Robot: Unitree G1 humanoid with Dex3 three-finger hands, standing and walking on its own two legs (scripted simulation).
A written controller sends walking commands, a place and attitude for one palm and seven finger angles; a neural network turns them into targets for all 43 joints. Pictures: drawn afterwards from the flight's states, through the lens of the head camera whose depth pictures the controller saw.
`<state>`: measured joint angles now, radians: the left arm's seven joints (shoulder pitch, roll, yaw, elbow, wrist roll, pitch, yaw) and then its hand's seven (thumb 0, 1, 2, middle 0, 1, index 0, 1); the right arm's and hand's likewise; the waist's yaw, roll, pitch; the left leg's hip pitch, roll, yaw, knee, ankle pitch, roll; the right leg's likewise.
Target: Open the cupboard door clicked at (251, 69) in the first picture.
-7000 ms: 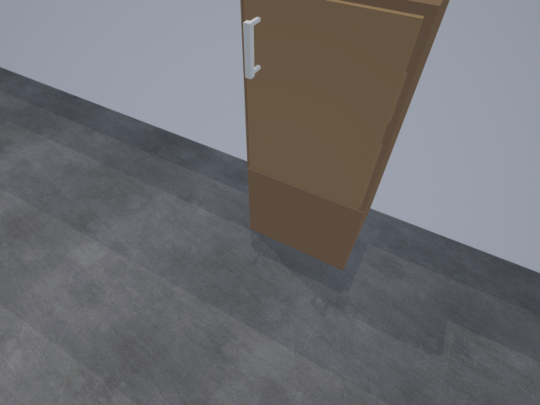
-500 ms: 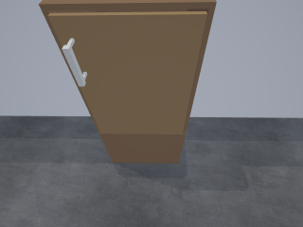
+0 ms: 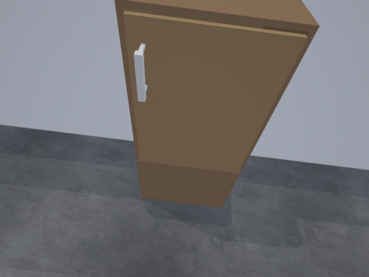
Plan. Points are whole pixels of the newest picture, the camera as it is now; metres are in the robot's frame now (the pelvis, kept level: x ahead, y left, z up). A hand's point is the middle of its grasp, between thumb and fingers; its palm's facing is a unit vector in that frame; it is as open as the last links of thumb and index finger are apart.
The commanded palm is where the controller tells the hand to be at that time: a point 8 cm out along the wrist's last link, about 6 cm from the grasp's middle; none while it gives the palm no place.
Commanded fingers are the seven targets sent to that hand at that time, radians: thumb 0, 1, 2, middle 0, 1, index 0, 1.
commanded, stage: come to a stop and stand still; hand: left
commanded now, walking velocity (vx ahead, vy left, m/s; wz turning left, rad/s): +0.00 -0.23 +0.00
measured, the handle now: (142, 73) +0.57 +0.16 +0.12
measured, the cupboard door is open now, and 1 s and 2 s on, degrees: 0 0 0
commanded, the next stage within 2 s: look again from close up in 0.66 s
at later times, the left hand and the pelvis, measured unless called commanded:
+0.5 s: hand out of the picture +0.07 +0.17 -0.16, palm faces +0.06 -0.97 -0.25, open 7.4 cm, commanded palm none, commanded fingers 0.00 0.90 0.90 -0.20 -0.30 -0.20 -0.30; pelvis +0.00 -0.03 +0.00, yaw +1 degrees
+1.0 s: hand out of the picture +0.01 +0.20 -0.16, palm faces +0.01 -0.97 -0.24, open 7.4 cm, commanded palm none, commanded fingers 0.00 0.90 0.90 -0.20 -0.30 -0.20 -0.30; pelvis -0.01 +0.00 +0.01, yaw +0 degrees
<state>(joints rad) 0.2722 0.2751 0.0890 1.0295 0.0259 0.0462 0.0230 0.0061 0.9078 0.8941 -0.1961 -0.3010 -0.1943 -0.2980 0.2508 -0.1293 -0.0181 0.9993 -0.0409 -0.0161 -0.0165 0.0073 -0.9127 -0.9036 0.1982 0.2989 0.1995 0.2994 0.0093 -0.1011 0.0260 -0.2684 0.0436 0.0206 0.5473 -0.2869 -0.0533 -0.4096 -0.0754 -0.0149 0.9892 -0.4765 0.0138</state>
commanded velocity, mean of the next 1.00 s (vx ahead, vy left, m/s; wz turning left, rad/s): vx -0.01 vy -0.01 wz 0.00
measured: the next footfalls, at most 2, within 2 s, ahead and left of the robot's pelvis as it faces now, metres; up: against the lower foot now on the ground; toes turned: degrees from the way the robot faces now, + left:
right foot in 0.18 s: +0.05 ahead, -0.09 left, +0.00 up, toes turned -4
left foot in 0.46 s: +0.06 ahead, +0.07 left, +0.00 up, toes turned +2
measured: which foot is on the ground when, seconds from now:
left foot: down 0.00-0.18, up 0.20-0.44, down 0.46-1.00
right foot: up 0.00-0.16, down 0.18-1.00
